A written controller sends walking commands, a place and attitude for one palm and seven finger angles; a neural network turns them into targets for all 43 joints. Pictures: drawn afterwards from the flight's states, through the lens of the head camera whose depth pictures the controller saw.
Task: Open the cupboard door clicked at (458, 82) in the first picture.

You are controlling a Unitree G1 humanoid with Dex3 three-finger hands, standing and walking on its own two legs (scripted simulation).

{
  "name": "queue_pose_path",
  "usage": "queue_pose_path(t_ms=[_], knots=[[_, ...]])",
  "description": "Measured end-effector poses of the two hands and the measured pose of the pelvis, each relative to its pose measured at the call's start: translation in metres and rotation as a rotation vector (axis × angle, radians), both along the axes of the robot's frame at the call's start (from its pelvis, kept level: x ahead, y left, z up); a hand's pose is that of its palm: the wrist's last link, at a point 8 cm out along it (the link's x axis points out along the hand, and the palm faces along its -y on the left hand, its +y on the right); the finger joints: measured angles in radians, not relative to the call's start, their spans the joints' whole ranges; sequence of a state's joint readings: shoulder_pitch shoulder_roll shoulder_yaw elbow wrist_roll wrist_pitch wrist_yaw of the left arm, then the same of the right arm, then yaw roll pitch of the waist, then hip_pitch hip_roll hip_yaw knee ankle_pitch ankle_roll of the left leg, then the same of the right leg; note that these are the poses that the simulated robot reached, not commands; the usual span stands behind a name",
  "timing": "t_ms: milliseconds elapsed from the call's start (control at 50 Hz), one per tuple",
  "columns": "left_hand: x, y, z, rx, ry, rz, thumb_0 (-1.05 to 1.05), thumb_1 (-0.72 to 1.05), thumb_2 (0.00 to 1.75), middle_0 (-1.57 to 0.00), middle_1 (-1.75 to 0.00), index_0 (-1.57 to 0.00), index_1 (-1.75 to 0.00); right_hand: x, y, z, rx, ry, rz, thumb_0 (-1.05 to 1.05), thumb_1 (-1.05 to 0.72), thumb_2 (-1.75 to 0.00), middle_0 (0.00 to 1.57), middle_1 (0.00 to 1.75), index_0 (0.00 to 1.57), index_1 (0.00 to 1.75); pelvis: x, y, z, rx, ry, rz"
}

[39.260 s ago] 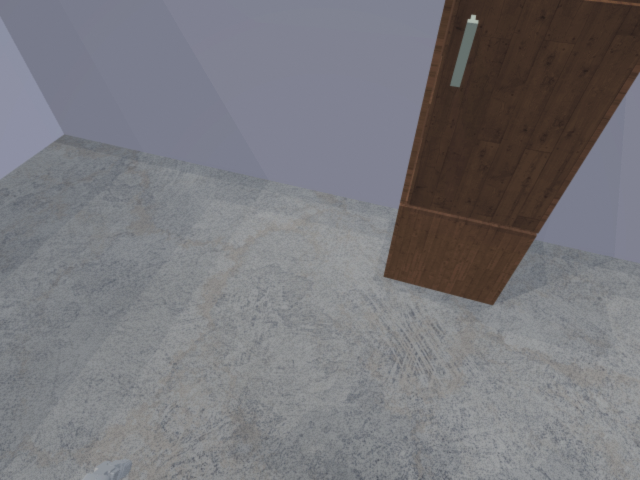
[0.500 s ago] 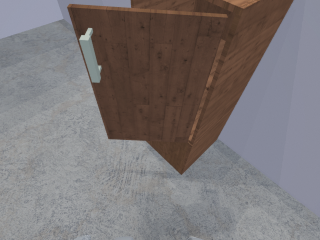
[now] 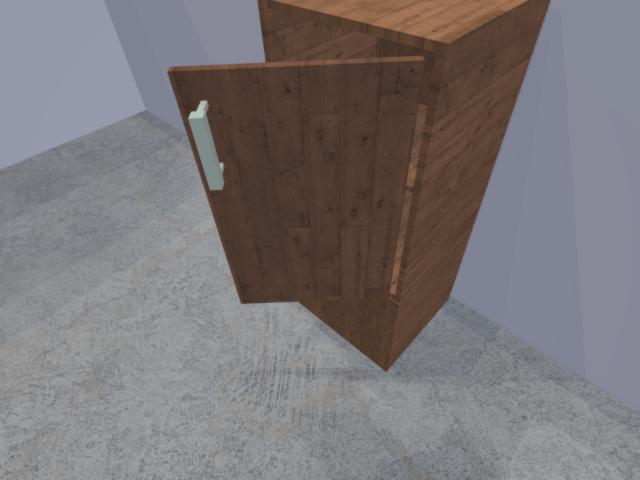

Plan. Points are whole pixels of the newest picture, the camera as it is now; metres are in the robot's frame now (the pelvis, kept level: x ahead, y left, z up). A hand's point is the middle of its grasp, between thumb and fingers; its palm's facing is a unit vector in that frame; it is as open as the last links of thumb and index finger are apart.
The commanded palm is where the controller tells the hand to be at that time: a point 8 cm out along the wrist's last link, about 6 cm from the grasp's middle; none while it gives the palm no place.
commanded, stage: come to a stop and stand still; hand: left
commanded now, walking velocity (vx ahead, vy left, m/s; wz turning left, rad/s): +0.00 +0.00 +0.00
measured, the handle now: (210, 146) +0.57 +0.22 +0.14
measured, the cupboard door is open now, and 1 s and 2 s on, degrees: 44 44 44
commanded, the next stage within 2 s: look again from close up in 0.60 s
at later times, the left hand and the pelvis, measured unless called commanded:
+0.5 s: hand out of the picture +0.03 +0.20 -0.15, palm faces +0.00 -0.96 -0.29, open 7.4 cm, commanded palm none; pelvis -0.01 -0.03 +0.01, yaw +1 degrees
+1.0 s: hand out of the picture +0.07 +0.20 -0.15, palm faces +0.01 -0.95 -0.30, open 7.4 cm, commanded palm none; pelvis +0.03 -0.03 +0.01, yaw +1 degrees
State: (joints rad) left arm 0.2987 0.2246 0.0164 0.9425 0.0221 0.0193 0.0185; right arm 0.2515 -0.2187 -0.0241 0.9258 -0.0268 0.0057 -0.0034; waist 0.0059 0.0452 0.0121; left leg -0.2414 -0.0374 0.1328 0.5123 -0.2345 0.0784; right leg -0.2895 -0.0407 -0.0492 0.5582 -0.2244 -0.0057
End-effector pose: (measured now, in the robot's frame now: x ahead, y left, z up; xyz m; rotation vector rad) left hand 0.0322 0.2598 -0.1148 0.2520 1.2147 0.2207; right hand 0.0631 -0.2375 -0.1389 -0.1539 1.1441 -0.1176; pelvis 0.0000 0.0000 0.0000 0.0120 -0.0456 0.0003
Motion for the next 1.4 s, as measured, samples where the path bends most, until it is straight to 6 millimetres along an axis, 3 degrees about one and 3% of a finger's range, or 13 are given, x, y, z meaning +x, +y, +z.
queue_pose_path(t_ms=[280,400,520,720,920,1160,1300,1340,1400], knots=[[-0.021,-0.015,0.0,-0.017,0.042,-0.016,0.0,0.91,0.89,-0.21,-0.3,-0.2,-0.3,-0.064,-0.053,0.007,-0.083,0.146,-0.039,0.01,-0.91,-0.9,0.2,0.3,0.21,0.3,-0.017,-0.017,0.006,0.004,0.009,0.013],[-0.016,-0.018,-0.003,-0.022,0.041,-0.021,0.0,0.91,0.89,-0.21,-0.3,-0.2,-0.3,-0.073,-0.068,0.012,-0.11,0.174,-0.048,0.01,-0.91,-0.9,0.2,0.3,0.2,0.3,-0.018,-0.024,0.007,-0.001,0.005,0.017],[-0.005,-0.018,-0.002,-0.018,0.023,-0.025,0.0,0.91,0.89,-0.21,-0.3,-0.2,-0.3,-0.07,-0.071,0.013,-0.111,0.179,-0.045,0.01,-0.91,-0.9,0.2,0.3,0.2,0.3,-0.014,-0.027,0.008,-0.005,0.0,0.019],[0.009,-0.016,0.001,-0.012,0.032,-0.02,0.0,0.91,0.89,-0.21,-0.3,-0.2,-0.3,-0.047,-0.061,0.012,-0.087,0.177,-0.022,0.01,-0.91,-0.9,0.2,0.3,0.2,0.3,-0.001,-0.027,0.01,-0.005,0.01,0.022],[0.021,-0.016,0.003,-0.011,0.074,-0.004,0.0,0.91,0.89,-0.21,-0.3,-0.2,-0.3,-0.009,-0.053,0.013,-0.075,0.171,0.004,0.01,-0.9,-0.9,0.2,0.3,0.21,0.3,0.024,-0.026,0.014,-0.007,0.028,0.023],[0.056,-0.016,0.004,-0.013,0.04,-0.011,0.0,0.91,0.89,-0.21,-0.3,-0.2,-0.3,0.05,-0.055,0.021,-0.097,0.094,0.038,0.01,-0.9,-0.9,0.2,0.3,0.21,0.3,0.047,-0.025,0.016,-0.008,0.025,0.023],[0.073,-0.014,0.006,0.001,0.005,-0.015,0.0,0.91,0.89,-0.21,-0.3,-0.2,-0.3,0.072,-0.059,0.026,-0.108,0.054,0.045,0.01,-0.9,-0.9,0.2,0.3,0.21,0.3,0.054,-0.026,0.016,-0.012,0.03,0.022],[0.097,-0.01,0.025,-0.018,-0.198,0.088,0.01,0.9,0.89,-0.21,-0.3,-0.2,-0.3,0.081,-0.057,0.032,-0.118,-0.033,0.04,0.01,-0.9,-0.9,0.2,0.3,0.21,0.3,0.053,-0.026,0.014,-0.009,0.03,0.021],[0.141,-0.004,0.08,0.008,-0.598,0.119,0.01,0.89,0.88,-0.21,-0.31,-0.2,-0.31,0.1,-0.05,0.042,-0.112,-0.205,0.057,0.01,-0.91,-0.9,0.2,0.3,0.2,0.3,0.053,-0.026,0.01,-0.007,0.03,0.038]])
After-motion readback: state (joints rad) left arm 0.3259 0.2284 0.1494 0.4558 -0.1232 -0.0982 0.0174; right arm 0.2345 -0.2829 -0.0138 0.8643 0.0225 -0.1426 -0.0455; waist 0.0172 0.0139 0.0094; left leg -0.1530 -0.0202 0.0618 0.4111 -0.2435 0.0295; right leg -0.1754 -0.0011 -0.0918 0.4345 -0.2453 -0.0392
